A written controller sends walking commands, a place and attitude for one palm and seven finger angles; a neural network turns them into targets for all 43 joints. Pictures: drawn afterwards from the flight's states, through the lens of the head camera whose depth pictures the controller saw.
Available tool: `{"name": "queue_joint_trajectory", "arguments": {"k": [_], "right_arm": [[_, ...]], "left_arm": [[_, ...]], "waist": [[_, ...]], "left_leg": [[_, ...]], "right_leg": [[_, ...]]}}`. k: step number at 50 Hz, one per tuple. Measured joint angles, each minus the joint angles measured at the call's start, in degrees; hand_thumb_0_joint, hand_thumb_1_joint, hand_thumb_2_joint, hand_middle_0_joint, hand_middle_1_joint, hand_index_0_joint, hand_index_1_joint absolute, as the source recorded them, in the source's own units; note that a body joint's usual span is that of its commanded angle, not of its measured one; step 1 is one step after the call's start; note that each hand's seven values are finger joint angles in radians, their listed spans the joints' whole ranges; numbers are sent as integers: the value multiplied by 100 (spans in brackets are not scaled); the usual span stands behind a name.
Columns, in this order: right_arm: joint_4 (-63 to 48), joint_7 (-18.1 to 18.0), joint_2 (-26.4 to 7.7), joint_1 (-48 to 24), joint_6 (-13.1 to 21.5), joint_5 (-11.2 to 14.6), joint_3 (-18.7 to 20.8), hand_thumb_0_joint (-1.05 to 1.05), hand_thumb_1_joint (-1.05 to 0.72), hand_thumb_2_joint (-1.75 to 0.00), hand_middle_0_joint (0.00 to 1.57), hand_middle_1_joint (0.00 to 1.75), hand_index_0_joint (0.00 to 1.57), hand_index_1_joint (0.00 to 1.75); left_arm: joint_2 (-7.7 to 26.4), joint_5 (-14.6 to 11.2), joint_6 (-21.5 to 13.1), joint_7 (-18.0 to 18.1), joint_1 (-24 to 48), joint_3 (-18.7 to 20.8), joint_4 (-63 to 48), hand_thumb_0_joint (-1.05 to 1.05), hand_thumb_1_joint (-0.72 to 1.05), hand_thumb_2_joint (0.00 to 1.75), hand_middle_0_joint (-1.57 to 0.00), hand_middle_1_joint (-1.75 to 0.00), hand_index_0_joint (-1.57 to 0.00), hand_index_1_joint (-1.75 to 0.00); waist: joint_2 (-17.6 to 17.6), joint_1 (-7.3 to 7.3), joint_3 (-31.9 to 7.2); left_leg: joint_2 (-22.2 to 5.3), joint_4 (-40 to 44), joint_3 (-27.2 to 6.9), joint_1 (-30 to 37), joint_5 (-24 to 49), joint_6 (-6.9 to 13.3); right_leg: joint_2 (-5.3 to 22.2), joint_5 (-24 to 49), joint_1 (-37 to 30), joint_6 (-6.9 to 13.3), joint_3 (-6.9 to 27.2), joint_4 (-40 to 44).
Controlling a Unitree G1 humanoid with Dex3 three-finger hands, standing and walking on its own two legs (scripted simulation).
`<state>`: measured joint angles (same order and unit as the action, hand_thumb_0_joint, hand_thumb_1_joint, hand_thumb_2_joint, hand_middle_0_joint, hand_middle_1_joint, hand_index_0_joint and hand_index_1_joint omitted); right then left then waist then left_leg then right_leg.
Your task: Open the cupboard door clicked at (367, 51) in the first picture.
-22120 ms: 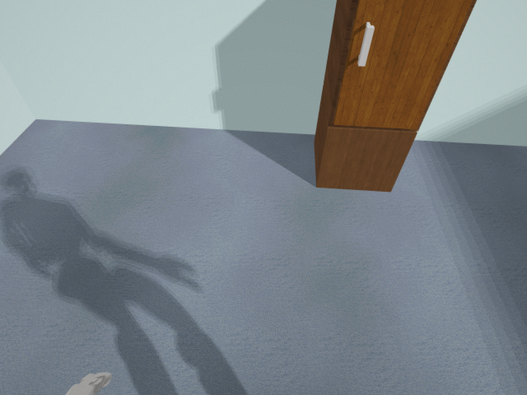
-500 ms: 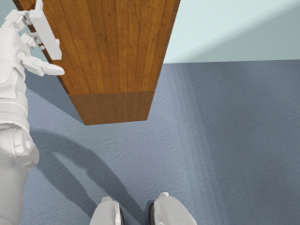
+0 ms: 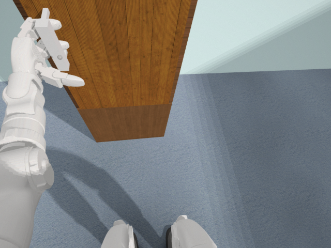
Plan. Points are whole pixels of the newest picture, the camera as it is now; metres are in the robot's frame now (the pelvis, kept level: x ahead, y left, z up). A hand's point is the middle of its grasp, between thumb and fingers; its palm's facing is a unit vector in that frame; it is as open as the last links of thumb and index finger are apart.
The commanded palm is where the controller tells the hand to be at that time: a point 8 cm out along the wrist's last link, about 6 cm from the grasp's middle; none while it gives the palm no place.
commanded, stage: slide the fingers in behind the handle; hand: left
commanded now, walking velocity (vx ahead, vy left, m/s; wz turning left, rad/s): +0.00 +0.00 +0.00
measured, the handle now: (55, 41) +0.60 +0.20 +0.08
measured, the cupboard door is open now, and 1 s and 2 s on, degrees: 0 0 29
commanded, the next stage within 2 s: close the thumb around the handle in 0.38 s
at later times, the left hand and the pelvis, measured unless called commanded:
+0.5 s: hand (62, 57) +0.54 +0.18 +0.09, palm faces +0.01 -1.00 -0.02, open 14.1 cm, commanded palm +0.52 +0.22 +0.08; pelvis +0.00 +0.00 +0.00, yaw +0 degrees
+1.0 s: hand (61, 56) +0.54 +0.18 +0.09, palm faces +0.00 -1.00 -0.02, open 7.2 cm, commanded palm +0.51 +0.22 +0.08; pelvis +0.01 +0.01 +0.00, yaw +0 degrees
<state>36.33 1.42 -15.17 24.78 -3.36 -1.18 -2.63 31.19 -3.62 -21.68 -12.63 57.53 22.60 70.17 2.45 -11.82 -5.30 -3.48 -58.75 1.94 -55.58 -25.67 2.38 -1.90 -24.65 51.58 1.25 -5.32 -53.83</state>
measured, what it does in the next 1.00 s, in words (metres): stands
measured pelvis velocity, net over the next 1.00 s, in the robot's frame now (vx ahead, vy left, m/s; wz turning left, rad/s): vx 0.01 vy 0.01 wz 0.00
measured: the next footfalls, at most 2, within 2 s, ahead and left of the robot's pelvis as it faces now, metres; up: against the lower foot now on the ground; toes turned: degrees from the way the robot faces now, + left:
none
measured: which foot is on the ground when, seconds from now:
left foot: down 0.00-1.00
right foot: down 0.00-1.00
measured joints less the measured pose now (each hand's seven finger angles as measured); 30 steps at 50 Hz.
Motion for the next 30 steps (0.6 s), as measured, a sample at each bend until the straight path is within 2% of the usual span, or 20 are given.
{"name": "queue_joint_trajectory", "arguments": {"k": [7, 21, 30], "right_arm": [[-1, -10, -20, -42, 58, -26, 15, 0, -90, -90, 20, 30, 20, 30], [37, -3, -8, -10, 43, -29, 7, 0, -90, -90, 20, 30, 20, 30], [22, -19, -14, -30, 66, -41, -11, 0, -90, -90, 20, 30, 20, 30]], "left_arm": [[-4, 75, -26, 52, 139, -40, 75, -1, -50, 30, -28, -120, -29, -119], [-52, 68, -35, 101, 128, -77, 83, -1, -50, 30, -30, -120, -28, -120], [18, 111, -18, 97, 277, -64, 189, -1, -45, 32, -30, -121, -29, -120]], "waist": [[1, -18, 10], [18, -2, 1], [13, -54, 31]], "left_leg": [[24, -59, -17, -111, 2, 5], [36, -47, -17, -84, -10, 15], [40, -99, -29, -183, -17, 22]], "right_leg": [[25, -15, 105, -2, -17, -71], [31, -24, 75, -15, -10, -54], [35, -32, 166, -20, -19, -99]]}}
